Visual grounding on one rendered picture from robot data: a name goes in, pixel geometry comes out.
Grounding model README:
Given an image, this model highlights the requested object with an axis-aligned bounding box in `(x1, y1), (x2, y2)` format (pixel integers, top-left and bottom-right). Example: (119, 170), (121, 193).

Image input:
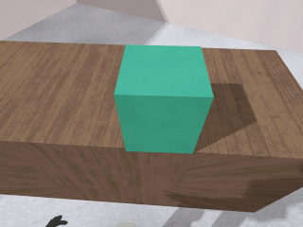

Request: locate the carton
(114, 44), (214, 154)

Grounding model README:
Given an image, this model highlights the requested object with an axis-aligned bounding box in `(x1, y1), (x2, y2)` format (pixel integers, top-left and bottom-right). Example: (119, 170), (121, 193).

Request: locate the left robot hand
(45, 215), (68, 227)

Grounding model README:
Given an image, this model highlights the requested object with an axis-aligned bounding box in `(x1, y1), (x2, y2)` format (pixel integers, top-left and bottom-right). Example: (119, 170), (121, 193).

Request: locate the pedestal
(0, 41), (303, 213)

